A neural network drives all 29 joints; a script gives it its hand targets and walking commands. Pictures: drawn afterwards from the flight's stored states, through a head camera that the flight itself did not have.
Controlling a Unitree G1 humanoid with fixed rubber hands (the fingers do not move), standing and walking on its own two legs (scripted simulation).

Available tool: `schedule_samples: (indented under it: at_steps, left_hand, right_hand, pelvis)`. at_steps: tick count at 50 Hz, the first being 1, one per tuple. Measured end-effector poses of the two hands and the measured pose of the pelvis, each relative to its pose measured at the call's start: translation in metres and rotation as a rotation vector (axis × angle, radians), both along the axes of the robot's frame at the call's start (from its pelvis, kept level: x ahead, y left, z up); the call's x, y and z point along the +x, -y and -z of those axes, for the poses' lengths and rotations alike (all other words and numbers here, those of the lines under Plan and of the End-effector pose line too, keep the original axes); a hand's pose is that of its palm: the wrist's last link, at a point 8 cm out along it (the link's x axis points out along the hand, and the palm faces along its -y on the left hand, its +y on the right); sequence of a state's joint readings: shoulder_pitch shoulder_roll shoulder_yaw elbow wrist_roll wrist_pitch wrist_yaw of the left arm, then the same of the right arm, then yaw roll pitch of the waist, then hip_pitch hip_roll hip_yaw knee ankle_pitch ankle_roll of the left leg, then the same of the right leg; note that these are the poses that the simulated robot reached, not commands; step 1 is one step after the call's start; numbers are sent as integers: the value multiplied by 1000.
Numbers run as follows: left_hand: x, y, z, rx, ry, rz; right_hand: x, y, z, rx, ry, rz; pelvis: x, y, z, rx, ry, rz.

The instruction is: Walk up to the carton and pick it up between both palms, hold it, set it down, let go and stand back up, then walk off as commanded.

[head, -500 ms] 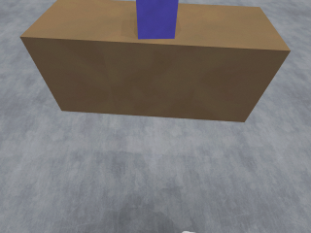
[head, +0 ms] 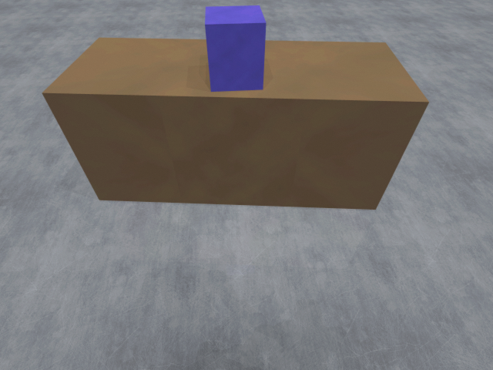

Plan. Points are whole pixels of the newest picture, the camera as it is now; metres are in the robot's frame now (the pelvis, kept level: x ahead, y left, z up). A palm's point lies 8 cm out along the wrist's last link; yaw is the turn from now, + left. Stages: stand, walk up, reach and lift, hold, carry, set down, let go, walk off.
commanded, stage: stand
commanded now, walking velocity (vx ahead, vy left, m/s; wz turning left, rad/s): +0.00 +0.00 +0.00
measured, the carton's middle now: (234, 49) +1.25 +0.07 +0.00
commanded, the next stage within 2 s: none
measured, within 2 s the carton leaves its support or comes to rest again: neither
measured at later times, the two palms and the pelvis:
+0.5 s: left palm out of the picture +0.09 +0.29 -0.13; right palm out of the picture +0.07 -0.26 -0.13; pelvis +0.01 +0.01 +0.00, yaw +0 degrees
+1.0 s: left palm out of the picture +0.10 +0.30 -0.12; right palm out of the picture +0.11 -0.26 -0.12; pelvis +0.03 +0.02 +0.01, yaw +0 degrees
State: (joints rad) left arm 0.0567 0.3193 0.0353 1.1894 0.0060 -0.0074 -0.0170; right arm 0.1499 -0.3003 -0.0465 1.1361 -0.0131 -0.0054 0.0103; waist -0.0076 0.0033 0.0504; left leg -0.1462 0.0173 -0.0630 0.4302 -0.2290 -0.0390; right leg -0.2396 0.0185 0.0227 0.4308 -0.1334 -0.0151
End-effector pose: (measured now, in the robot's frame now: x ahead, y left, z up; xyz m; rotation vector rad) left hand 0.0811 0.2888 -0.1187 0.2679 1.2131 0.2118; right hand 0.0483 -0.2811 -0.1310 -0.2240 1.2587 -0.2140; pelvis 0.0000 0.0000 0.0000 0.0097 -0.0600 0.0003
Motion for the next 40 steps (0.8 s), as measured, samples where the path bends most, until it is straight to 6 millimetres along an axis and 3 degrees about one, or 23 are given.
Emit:
schedule_samples:
  at_steps: [7,13,32,40]
  left_hand:
    - [-17,-7,2,3,-47,-18]
    - [-19,-7,7,-7,-67,-17]
    - [23,-2,7,-37,-1,16]
    - [28,-4,5,-34,11,17]
  right_hand:
    - [-29,-6,4,4,-89,3]
    - [-31,-14,3,6,-109,-8]
    - [57,-22,-9,-11,60,-49]
    - [71,-23,-14,-11,80,-53]
  pelvis:
    - [-1,-3,-1,-3,-19,-1]
    - [2,-6,-1,0,-25,5]
    - [20,-15,-2,-5,-14,7]
    - [28,-16,-4,-6,-10,9]
